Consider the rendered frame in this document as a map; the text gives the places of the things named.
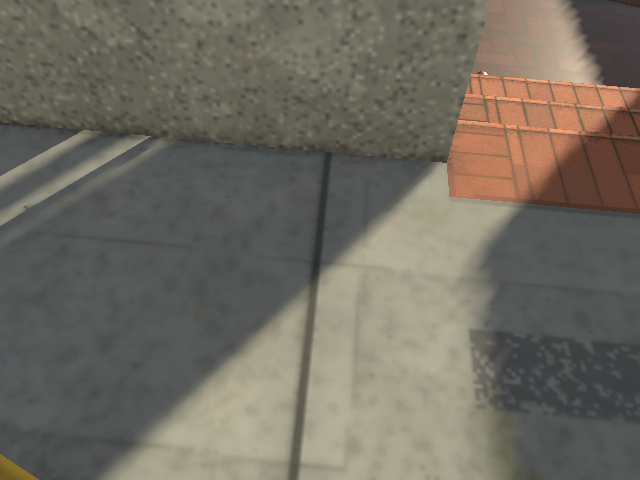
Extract stairs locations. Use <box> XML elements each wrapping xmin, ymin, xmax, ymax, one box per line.
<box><xmin>458</xmin><ymin>77</ymin><xmax>640</xmax><ymax>136</ymax></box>

